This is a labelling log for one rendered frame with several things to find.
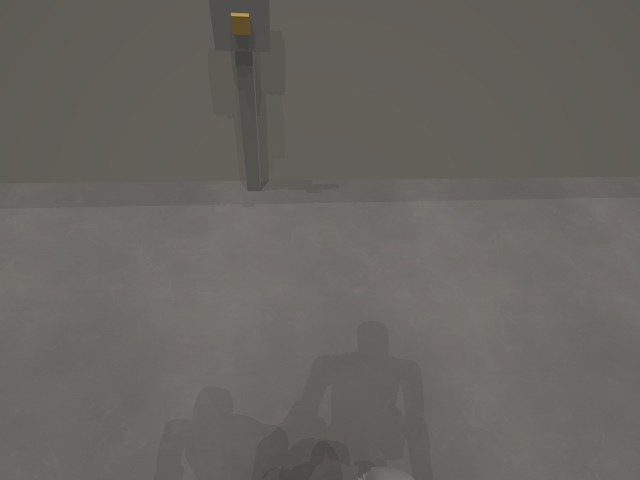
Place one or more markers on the button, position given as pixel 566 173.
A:
pixel 240 23

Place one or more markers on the panel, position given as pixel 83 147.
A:
pixel 244 46

